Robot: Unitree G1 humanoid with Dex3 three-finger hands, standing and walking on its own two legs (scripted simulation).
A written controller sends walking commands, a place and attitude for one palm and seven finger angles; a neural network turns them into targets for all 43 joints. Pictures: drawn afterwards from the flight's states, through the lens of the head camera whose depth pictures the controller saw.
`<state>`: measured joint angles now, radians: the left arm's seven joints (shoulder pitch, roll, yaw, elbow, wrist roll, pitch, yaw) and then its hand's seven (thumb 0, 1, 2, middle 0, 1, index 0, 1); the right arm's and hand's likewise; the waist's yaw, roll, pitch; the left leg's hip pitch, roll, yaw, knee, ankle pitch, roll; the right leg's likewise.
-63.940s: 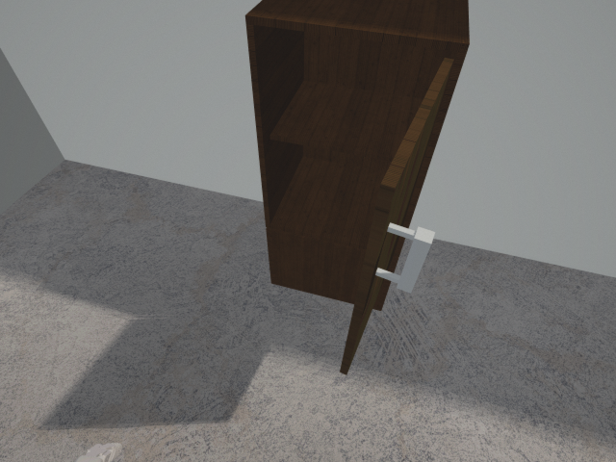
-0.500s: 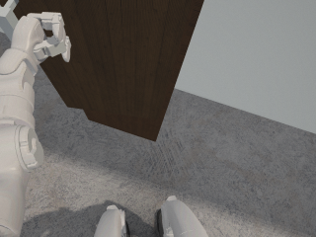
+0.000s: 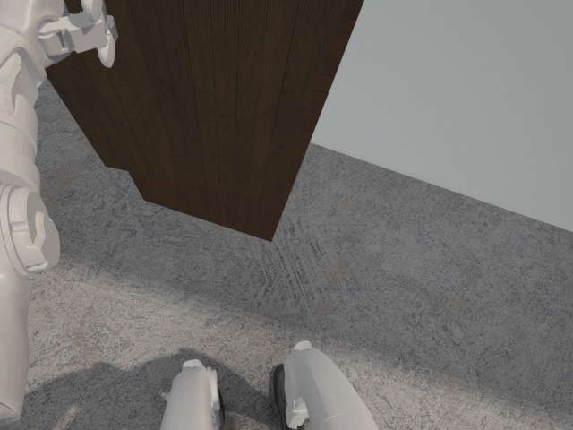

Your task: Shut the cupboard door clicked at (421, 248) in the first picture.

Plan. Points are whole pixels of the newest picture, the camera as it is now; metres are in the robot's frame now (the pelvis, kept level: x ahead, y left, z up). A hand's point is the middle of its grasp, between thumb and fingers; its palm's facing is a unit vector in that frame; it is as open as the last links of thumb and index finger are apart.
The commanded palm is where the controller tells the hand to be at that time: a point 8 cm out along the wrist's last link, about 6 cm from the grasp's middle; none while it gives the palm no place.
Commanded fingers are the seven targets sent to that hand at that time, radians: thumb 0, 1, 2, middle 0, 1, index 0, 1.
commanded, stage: pull the fist back off the door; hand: left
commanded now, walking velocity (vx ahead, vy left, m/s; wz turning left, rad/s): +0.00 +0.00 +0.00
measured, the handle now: (8, 5) +0.62 +0.24 +0.11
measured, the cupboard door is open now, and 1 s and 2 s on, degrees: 7 0 0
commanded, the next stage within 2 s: draw the hand back to the body in 0.98 s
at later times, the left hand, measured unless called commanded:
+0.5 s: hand (125, 20) +0.60 +0.12 +0.11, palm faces +0.08 -1.00 +0.00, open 3.1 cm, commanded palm +0.55 +0.16 +0.11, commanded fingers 0.00 0.90 0.90 -1.30 -1.50 -1.30 -1.50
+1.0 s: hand (126, 87) +0.50 +0.12 +0.11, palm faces +0.05 -1.00 -0.02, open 3.1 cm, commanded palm +0.48 +0.16 +0.11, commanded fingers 0.00 0.90 0.90 -1.30 -1.50 -1.30 -1.50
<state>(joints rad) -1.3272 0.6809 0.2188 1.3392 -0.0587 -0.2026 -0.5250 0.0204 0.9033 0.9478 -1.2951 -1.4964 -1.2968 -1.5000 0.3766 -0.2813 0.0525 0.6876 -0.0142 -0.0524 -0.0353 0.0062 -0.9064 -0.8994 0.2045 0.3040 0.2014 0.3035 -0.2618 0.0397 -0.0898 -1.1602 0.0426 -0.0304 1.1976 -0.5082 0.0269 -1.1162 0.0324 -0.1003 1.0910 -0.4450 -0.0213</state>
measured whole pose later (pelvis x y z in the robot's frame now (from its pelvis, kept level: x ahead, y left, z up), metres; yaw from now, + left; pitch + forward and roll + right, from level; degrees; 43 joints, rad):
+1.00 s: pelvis +0.02 +0.00 +0.04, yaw +1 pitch +19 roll -2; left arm -0.81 0.24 0.24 1.08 -0.05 -0.46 0.02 0.02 0.90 0.90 -1.30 -1.50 -1.30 -1.50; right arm 0.31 -0.26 -0.02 0.62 -0.03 0.04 0.06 0.01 -0.91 -0.90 0.20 0.30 0.20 0.30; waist -0.13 0.03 -0.13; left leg -0.85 0.02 0.01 1.01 -0.48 0.02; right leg -0.85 0.01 -0.05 0.96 -0.44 -0.01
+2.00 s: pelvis +0.04 +0.00 +0.10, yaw +2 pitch -2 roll +0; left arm 0.16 0.30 0.17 -0.07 -0.06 -0.05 0.08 0.02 0.90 0.90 -0.85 -1.00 -0.84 -1.00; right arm 0.16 -0.21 0.06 0.58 0.02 -0.03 -0.07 0.01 -0.91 -0.90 0.20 0.30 0.20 0.30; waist 0.05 0.06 -0.01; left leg -0.14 -0.01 0.01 0.45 -0.27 0.02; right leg -0.14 0.00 -0.05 0.43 -0.25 -0.01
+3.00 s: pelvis +0.03 +0.00 +0.10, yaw +2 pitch +0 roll -1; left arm 0.51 0.36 0.38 -0.38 -0.06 -0.15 0.11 0.01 0.89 0.90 -0.21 -0.30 -0.21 -0.30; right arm 0.19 -0.25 -0.01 0.61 0.01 -0.03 -0.07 0.02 -0.91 -0.90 0.20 0.30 0.20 0.30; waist 0.02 0.08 -0.03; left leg -0.22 0.00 0.01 0.49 -0.27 0.03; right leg -0.19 0.01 -0.05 0.42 -0.23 0.00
